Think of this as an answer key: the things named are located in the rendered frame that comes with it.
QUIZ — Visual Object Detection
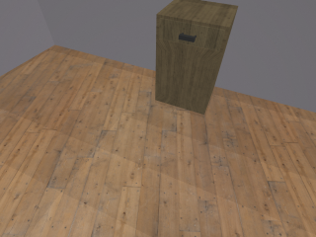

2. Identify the cabinet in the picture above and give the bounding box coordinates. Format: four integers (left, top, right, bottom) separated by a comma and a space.
155, 0, 238, 115

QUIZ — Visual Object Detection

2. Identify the drawer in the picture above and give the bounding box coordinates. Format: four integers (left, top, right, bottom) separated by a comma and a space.
159, 18, 226, 51

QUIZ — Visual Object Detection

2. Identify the handle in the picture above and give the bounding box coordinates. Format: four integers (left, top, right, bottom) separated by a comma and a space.
178, 33, 197, 42

